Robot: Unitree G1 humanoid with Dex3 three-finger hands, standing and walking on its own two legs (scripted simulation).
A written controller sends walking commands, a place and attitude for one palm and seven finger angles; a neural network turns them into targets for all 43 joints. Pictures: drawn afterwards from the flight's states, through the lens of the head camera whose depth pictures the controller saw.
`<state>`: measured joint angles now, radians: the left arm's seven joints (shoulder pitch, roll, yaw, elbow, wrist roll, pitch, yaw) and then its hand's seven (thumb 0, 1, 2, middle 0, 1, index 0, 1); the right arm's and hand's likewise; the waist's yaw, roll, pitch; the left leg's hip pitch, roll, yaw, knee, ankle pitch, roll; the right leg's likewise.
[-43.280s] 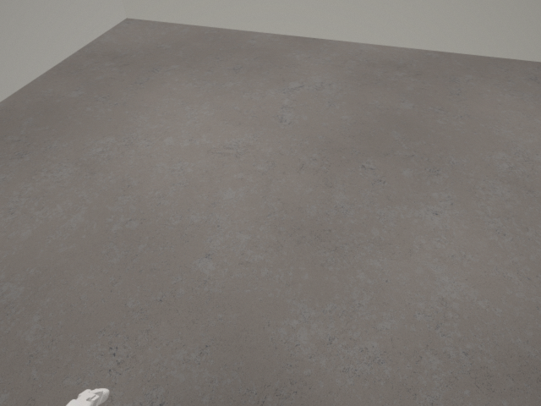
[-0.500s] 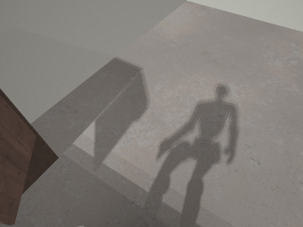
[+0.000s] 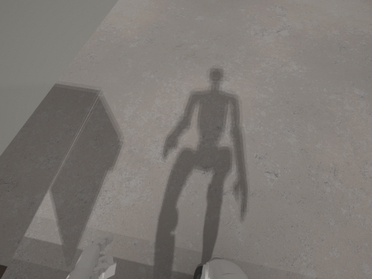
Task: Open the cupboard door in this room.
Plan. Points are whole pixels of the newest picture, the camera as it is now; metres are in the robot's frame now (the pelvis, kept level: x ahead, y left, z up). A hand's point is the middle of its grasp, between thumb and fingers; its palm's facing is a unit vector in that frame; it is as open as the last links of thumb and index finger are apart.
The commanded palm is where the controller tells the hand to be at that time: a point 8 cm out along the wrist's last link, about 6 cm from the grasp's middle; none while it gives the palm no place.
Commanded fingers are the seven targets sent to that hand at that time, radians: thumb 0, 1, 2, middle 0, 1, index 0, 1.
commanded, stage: walk to a spot facing it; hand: left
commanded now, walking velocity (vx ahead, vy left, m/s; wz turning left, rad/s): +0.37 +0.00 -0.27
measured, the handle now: out of the picture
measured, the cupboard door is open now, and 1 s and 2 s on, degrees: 41 41 41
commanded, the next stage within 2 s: turn to face it in 0.74 s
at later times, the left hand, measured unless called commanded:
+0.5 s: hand (124, 261) +0.17 +0.15 -0.15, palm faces -0.01 -0.99 -0.16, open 7.4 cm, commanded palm none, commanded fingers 0.00 0.90 0.90 -0.20 -0.30 -0.20 -0.30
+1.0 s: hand (169, 101) +0.68 +0.06 -0.14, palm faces -0.30 -0.92 -0.25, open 7.3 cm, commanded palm none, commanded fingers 0.00 0.90 0.90 -0.20 -0.30 -0.20 -0.30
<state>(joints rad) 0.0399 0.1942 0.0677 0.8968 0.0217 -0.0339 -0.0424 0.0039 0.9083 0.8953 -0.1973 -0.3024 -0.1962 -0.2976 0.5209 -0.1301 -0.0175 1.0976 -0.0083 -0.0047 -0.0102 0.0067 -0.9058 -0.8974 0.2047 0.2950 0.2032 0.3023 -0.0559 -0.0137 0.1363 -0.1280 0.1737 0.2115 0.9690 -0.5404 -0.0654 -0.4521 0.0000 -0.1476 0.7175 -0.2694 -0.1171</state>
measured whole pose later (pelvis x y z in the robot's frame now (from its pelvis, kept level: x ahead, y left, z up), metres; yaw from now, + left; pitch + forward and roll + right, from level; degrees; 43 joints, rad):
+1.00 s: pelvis +0.49 -0.09 +0.01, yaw -13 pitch +1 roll +1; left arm 0.04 0.23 0.05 0.98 0.02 -0.07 0.00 0.00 0.92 0.90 -0.19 -0.30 -0.19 -0.30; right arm 0.50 -0.14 -0.02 1.18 0.00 -0.02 -0.02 0.01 -0.91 -0.90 0.20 0.29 0.20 0.30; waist -0.08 -0.01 0.11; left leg -0.17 0.08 0.12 0.88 -0.55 -0.03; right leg -0.41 -0.07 -0.14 0.65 -0.25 -0.05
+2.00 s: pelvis +0.61 -0.17 +0.03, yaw +24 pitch +1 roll +4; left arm 0.26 0.17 0.04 0.91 0.03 0.00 0.02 0.00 0.90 0.89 -0.20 -0.30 -0.20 -0.30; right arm 0.07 -0.25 -0.08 0.93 -0.01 0.09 0.03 0.01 -0.91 -0.90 0.20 0.29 0.20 0.30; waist 0.01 -0.03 0.13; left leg -0.41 0.02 0.07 0.83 -0.44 -0.05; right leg -0.19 -0.14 -0.24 0.57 -0.38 -0.02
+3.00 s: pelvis +0.67 -0.20 +0.02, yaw +59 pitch +1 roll +1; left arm 0.16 0.25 0.08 0.89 0.02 0.05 0.00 0.01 0.91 0.89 -0.20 -0.30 -0.20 -0.30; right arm 0.15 -0.22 -0.06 0.91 -0.03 0.04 0.01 0.00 -0.90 -0.90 0.20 0.30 0.20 0.30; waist 0.00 0.00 0.10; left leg -0.31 0.00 -0.02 0.54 -0.25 -0.01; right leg -0.46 -0.09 -0.03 0.93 -0.44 0.08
